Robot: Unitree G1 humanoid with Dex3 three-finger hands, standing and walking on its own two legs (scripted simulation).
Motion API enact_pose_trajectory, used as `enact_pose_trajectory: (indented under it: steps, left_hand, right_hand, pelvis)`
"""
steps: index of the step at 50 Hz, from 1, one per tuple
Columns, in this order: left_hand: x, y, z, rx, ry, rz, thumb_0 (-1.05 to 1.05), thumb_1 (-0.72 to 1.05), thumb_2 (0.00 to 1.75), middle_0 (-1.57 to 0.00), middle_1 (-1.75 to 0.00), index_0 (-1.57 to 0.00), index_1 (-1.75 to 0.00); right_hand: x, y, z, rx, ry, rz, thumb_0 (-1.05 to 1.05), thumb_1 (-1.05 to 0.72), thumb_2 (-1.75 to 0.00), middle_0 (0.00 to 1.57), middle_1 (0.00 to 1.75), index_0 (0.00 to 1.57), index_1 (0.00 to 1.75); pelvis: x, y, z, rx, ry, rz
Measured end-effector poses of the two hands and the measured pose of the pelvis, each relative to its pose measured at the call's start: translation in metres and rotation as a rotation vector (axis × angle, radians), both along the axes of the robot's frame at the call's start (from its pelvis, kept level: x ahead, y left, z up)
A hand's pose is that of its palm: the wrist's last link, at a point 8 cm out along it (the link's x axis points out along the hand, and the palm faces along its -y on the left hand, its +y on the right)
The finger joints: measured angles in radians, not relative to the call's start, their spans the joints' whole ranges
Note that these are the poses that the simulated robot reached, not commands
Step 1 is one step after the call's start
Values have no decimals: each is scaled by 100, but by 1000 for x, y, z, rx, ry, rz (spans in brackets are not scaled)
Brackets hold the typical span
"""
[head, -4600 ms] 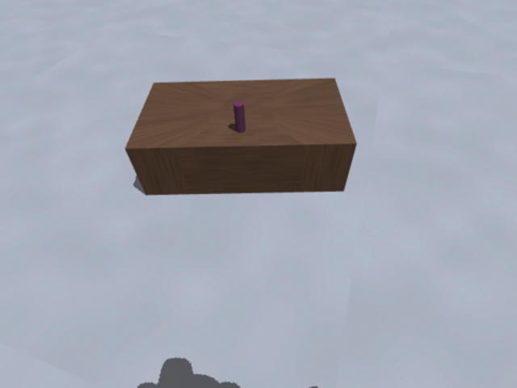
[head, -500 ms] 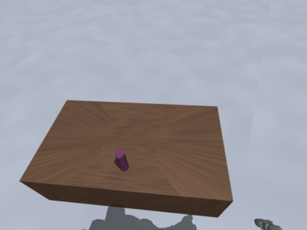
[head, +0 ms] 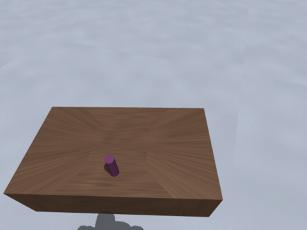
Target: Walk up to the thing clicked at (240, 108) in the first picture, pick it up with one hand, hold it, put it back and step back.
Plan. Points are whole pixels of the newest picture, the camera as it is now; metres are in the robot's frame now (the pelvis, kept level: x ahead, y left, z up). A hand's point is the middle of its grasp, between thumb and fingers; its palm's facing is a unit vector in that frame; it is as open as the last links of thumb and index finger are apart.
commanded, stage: walk up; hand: left
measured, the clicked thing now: (112, 166) +0.48 +0.24 -0.38
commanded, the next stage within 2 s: stand in 0.46 s
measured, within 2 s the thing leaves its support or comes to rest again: neither
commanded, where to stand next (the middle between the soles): +0.07 +0.02 m, yaw +0 degrees
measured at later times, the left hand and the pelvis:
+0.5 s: hand out of the picture +0.09 +0.26 -0.16, palm faces -0.02 -0.94 -0.34, open 7.4 cm; pelvis +0.01 +0.00 +0.00, yaw +0 degrees
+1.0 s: hand out of the picture +0.09 +0.25 -0.15, palm faces -0.03 -0.94 -0.35, open 7.4 cm; pelvis +0.02 -0.01 +0.00, yaw +0 degrees
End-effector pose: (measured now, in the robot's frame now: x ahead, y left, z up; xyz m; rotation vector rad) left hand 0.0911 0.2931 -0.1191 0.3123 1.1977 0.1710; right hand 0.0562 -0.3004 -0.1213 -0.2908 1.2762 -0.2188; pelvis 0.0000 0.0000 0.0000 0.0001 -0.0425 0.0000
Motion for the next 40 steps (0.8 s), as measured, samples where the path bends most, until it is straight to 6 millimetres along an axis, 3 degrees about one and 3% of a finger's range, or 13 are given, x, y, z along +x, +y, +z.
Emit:
enact_pose_trajectory:
  steps: [9, 27, 40]
  left_hand:
    - [-11, 4, 0, 12, 39, 15, 0, 90, 90, -20, -30, -21, -30]
    - [-5, 6, -1, 9, 21, 20, 0, 90, 90, -20, -30, -21, -30]
    - [-7, 4, -1, 11, 39, 17, 0, 90, 90, -20, -30, -21, -30]
  right_hand:
    - [-1, 5, -4, 16, 11, -1, 0, -90, -90, 20, 30, 21, 30]
    - [35, 9, 4, 8, -65, 34, 0, -90, -90, 20, 30, 21, 30]
    - [37, 2, 5, -4, -54, 36, 0, -90, -90, 20, 30, 21, 30]
  pelvis:
    - [2, 0, 0, -2, 4, -2]
    - [10, 2, 1, 0, 4, 0]
    - [15, -2, 1, 1, 6, 4]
